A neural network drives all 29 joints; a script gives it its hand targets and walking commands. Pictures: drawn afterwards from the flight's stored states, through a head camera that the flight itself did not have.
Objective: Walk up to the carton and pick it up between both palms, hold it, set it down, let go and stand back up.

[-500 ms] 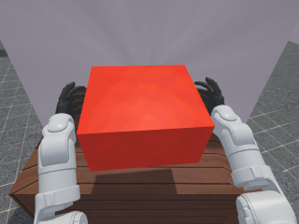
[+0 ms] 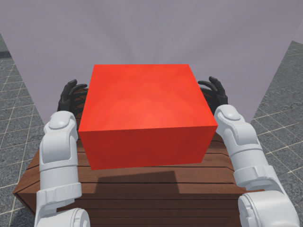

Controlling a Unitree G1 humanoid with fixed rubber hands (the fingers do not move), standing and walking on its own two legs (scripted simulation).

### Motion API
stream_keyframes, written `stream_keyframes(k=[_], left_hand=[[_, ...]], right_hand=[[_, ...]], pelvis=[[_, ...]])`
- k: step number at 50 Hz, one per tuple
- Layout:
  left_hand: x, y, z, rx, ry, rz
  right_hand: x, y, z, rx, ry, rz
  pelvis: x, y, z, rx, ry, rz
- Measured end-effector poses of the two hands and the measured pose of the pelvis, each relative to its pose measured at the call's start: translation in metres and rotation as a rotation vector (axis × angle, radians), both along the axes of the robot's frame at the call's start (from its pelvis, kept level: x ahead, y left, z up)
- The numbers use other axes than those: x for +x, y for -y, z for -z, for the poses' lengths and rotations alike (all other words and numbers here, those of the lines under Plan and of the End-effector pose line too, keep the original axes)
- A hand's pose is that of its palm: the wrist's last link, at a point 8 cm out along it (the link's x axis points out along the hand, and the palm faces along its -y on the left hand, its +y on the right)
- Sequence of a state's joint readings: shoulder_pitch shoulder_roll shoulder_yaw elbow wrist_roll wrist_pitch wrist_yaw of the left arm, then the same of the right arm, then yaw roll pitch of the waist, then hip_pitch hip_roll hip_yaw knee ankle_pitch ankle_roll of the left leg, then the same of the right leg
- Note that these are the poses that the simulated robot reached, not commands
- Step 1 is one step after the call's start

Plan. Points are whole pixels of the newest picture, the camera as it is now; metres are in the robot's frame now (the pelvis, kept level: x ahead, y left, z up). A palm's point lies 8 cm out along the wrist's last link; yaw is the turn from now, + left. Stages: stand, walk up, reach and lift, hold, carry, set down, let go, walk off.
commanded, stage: hold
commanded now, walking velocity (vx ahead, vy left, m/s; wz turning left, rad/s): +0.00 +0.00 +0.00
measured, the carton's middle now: (145, 111) +0.39 +0.01 +0.15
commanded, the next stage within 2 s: none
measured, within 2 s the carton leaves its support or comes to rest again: neither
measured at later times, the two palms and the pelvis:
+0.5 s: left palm (70, 112) +0.34 +0.20 +0.19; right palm (218, 105) +0.36 -0.18 +0.19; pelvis +0.01 +0.00 +0.00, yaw +0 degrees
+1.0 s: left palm (69, 111) +0.34 +0.20 +0.19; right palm (219, 105) +0.36 -0.18 +0.19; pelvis +0.00 +0.00 +0.00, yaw +0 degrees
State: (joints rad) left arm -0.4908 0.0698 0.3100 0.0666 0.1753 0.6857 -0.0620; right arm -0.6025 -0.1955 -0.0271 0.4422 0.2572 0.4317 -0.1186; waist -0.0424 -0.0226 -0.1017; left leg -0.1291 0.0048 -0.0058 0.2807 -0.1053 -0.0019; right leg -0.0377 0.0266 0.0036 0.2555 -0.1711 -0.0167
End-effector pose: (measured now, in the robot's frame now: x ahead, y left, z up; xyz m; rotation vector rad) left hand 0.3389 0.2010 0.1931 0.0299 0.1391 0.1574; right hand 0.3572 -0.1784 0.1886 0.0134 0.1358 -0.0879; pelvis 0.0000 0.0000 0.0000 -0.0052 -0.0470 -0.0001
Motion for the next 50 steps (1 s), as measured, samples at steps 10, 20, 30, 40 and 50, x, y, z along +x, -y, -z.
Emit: stream_keyframes(k=[10,20,30,40,50], left_hand=[[0.008,-0.001,0.001,0.003,-0.010,0.001],[0.007,0.002,0.002,0.006,0.001,0.002],[0.006,0.005,0.006,0.009,-0.007,0.000],[0.002,0.003,0.004,-0.002,0.001,-0.004],[0.003,0.003,-0.001,0.008,0.000,0.005]], right_hand=[[0.008,-0.001,-0.003,-0.009,-0.008,-0.001],[0.006,0.003,-0.001,-0.002,0.003,0.002],[0.007,0.005,0.004,0.000,-0.004,0.000],[0.004,0.003,-0.002,-0.004,0.004,-0.002],[0.001,0.003,0.000,0.005,0.003,0.006]], pelvis=[[0.002,0.000,0.000,0.000,-0.009,0.001],[0.010,-0.002,0.000,0.001,0.006,0.003],[0.009,0.001,0.000,0.000,-0.002,0.002],[0.009,0.004,0.000,0.002,0.006,-0.002],[0.005,0.001,0.000,0.001,0.011,0.000]])
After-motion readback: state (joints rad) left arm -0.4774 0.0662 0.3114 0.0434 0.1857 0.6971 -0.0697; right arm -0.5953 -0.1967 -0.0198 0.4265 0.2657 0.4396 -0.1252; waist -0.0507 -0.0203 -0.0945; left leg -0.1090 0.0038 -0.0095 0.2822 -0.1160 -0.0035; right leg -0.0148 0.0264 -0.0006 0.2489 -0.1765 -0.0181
